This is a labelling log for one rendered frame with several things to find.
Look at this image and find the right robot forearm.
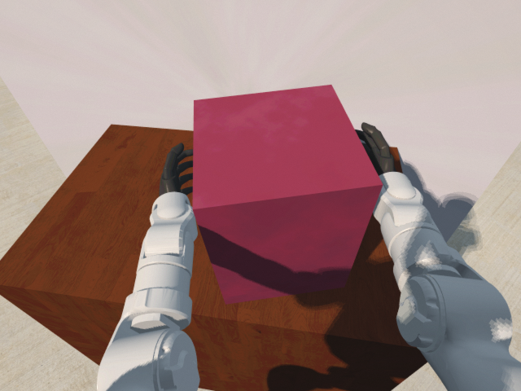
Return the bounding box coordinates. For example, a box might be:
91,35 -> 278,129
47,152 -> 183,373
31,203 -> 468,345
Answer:
373,172 -> 513,341

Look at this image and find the carton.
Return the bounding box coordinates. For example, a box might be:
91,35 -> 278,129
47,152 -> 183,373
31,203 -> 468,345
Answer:
192,85 -> 383,305

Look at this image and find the pedestal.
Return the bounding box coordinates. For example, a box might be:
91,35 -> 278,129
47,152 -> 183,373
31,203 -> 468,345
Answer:
0,125 -> 428,391

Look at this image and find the robot right hand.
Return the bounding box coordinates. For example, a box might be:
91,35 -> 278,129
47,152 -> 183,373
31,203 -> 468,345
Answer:
355,122 -> 396,176

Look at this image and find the left robot upper arm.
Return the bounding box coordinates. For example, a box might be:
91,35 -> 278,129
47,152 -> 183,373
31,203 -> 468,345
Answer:
98,327 -> 200,391

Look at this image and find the robot left hand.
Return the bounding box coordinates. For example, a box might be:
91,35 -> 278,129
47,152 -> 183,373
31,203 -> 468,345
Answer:
159,143 -> 193,197

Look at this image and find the left robot forearm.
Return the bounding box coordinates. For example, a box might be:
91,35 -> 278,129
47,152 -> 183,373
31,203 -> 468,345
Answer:
97,192 -> 198,391

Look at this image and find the right robot upper arm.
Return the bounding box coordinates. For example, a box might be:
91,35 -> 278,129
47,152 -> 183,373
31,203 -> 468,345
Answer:
396,274 -> 521,391

